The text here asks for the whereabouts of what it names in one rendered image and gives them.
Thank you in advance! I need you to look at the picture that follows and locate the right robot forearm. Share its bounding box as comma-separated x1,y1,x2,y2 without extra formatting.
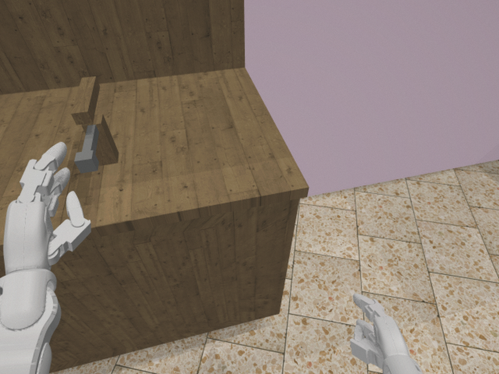
382,355,423,374

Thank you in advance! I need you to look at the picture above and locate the robot right hand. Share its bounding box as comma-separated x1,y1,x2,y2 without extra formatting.
350,294,410,369

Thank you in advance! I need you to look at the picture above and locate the tap lever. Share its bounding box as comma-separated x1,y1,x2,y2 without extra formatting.
74,125,99,173

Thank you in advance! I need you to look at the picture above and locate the left robot forearm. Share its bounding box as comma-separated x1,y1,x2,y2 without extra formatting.
0,269,61,374

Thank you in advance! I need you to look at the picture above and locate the robot left hand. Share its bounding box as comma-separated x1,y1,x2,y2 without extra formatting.
3,142,91,275

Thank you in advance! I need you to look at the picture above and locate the counter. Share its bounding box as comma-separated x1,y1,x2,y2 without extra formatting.
0,0,309,373

